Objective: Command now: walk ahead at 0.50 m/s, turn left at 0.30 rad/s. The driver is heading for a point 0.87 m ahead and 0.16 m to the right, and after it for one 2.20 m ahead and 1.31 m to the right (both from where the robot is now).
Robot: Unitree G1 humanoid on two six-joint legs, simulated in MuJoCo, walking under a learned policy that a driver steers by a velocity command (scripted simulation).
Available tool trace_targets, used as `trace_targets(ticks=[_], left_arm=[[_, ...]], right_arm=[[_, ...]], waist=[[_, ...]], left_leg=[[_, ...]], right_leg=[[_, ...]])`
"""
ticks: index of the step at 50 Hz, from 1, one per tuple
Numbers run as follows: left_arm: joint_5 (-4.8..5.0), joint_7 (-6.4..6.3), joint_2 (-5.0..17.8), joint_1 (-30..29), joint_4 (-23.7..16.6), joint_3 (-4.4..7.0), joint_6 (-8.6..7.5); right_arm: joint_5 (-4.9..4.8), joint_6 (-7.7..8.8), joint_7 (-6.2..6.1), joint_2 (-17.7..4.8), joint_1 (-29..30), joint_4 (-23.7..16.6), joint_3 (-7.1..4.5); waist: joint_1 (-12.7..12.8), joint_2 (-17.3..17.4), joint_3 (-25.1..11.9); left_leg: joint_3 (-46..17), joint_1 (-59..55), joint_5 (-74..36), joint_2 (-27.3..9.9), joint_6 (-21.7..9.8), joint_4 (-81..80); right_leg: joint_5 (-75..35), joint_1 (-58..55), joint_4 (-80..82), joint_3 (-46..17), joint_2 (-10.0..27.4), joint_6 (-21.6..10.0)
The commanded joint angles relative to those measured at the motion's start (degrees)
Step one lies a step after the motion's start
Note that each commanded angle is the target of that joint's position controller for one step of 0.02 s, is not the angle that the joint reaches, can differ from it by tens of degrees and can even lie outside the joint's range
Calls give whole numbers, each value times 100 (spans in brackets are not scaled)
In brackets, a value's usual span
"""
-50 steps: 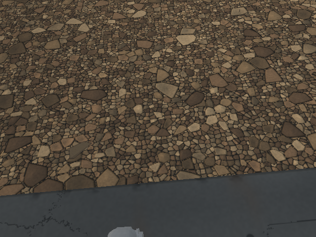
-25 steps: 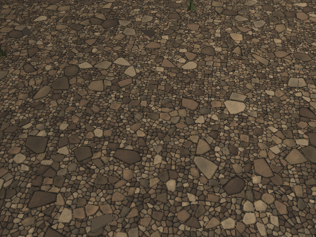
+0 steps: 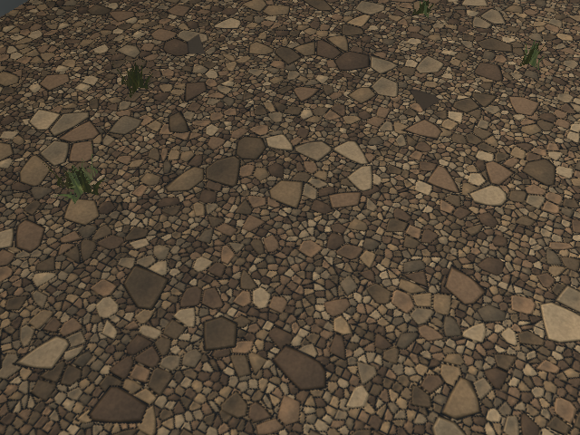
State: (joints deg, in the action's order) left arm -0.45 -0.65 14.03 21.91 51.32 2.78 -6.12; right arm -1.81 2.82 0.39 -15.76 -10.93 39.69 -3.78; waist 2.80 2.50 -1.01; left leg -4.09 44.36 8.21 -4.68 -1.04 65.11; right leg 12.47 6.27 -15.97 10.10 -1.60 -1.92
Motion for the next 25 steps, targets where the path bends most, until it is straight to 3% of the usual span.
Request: trace_targets(ticks=[1,4,7,9,10,11,12,13,14,15,16,17,18,20,22,25], left_arm=[[35,-19,694,-764,-473,115,-138],[219,3,930,-168,-211,174,-38],[230,41,1014,253,-4,203,122],[212,24,1162,183,27,235,207],[226,13,1177,64,25,227,233],[169,2,1033,-16,-60,167,208],[57,26,469,253,-306,-9,123],[98,76,306,555,-233,-90,28],[292,82,797,146,-301,106,14],[336,53,768,-295,-481,114,27],[252,12,682,-538,-539,123,69],[174,-17,644,-566,-537,172,169],[196,-4,478,-312,-534,159,263],[209,3,311,-342,-588,151,403],[187,-13,347,-652,-722,183,456],[134,91,255,-1063,-870,147,437]], right_arm=[[79,53,80,145,266,-525,125],[57,97,157,102,993,-759,143],[45,169,219,-33,1453,-995,98],[71,223,221,-267,1138,-978,-14],[99,242,186,-466,438,-797,-130],[159,235,105,-834,-593,-525,-292],[345,193,0,-1424,-1518,-413,-428],[277,172,-7,-1233,-1609,-380,-359],[258,144,-18,-845,-1366,-377,-255],[192,155,-38,-619,-976,-337,-189],[174,193,-15,-397,-611,-283,-128],[199,240,10,-195,-325,-263,-85],[242,282,20,-204,-174,-215,-110],[235,366,10,-205,3,-110,-148],[278,392,-51,-316,-29,10,-203],[263,366,-135,-517,-184,151,-280]], waist=[[-315,-417,274],[-14,-336,423],[103,-407,528],[-185,-663,249],[-610,-743,-161],[-1045,-728,-854],[-1151,305,-1952],[-1061,1000,-2811],[-1075,611,-2072],[-886,531,-1243],[-676,231,-765],[-454,210,-421],[-235,495,-349],[-96,378,-30],[-85,145,152],[-188,68,211]], left_leg=[[136,-690,-912,-133,-2,-1569],[355,-600,-1017,-87,-86,-2541],[421,-446,-529,78,-222,-3153],[570,-1269,-206,370,-342,-3477],[704,-2357,-389,545,-471,-3734],[421,-4129,-837,252,-667,-3425],[-1647,-6621,-946,-1394,-1357,-3253],[-3565,-7158,-573,-2177,-1878,-4088],[-2944,-6547,-293,-1929,-1606,-4280],[-2043,-5677,-366,-1714,-1374,-4415],[-1470,-4798,-489,-1475,-1244,-4687],[-950,-4099,-497,-1243,-1078,-5006],[-732,-3604,-386,-1264,-1126,-5267],[-235,-3159,-553,-1230,-1127,-5622],[225,-3172,-848,-1174,-1068,-5726],[874,-3365,-959,-1030,-931,-5720]], right_leg=[[-1920,766,913,-584,1303,-865],[-2024,-45,825,-795,1514,-911],[-2465,-901,405,-1064,1732,-848],[-3639,-1041,-199,-1115,1671,-700],[-4255,-843,-942,-960,1480,-566],[-3729,87,-2138,-807,1182,-364],[-1183,2270,-4421,-573,465,6],[2132,3262,-5776,-1445,-6,139],[1863,3811,-6214,-1740,301,149],[1385,4004,-6124,-1510,566,147],[996,3825,-5858,-1435,767,161],[705,3470,-5662,-1449,905,143],[542,3085,-5590,-1494,993,185],[357,3028,-5388,-1520,1043,256],[-65,3328,-5034,-1588,1044,284],[-1025,3313,-3970,-1467,1006,266]])
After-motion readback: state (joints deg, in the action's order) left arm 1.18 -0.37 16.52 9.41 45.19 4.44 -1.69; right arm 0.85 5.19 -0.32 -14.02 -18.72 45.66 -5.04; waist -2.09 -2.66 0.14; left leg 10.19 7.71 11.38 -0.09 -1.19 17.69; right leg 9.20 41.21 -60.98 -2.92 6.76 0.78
